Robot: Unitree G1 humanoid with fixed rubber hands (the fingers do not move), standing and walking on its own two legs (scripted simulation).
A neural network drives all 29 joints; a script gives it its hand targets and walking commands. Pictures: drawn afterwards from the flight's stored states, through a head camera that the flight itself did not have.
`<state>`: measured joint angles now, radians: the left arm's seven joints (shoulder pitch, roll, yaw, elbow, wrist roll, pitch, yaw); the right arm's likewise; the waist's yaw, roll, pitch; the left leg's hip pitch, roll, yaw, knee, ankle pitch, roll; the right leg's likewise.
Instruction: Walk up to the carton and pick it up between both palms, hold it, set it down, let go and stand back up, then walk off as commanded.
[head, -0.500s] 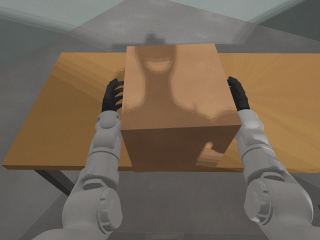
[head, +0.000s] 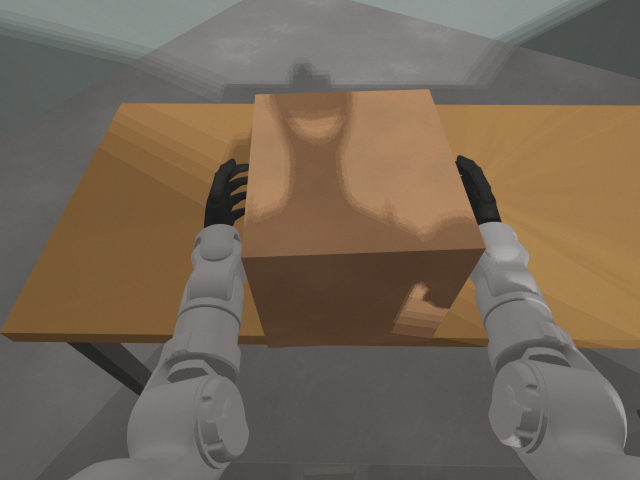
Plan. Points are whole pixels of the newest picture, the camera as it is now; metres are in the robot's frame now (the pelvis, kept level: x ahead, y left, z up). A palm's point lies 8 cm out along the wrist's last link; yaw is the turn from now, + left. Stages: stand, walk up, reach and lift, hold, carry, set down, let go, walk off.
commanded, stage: set down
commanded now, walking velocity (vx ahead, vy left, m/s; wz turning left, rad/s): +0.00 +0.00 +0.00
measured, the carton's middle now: (346, 222) +0.44 -0.02 +0.04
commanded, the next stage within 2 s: none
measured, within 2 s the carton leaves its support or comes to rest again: neither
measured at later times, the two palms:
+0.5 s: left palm (224, 232) +0.41 +0.15 +0.06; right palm (472, 225) +0.42 -0.18 +0.06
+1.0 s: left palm (211, 278) +0.35 +0.16 +0.03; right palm (492, 247) +0.39 -0.20 +0.06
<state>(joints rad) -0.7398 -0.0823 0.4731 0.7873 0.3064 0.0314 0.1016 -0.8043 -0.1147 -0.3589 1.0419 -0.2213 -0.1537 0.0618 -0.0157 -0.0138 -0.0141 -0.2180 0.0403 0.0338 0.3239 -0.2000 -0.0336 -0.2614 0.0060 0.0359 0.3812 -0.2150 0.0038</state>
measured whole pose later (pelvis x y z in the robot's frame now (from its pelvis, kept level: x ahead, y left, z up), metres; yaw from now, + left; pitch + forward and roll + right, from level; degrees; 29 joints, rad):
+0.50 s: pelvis -0.01 +0.00 +0.00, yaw +0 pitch +10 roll +0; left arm -0.81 -0.04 0.34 0.93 0.12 -0.02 0.19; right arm -0.85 -0.22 -0.19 1.15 0.14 -0.18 0.05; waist 0.02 0.01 -0.02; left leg -0.35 0.05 0.03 0.39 -0.21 -0.03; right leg -0.36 0.02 0.04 0.38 -0.19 0.00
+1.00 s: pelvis -0.04 +0.00 -0.01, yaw -1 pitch +14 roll -1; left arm -0.66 -0.02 0.22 0.85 0.02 -0.03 0.22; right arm -0.83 -0.31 -0.02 1.18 0.32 -0.19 0.05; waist 0.06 0.03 -0.12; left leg -0.52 0.08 0.03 0.46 -0.18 -0.03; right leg -0.50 0.04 0.04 0.38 -0.12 0.00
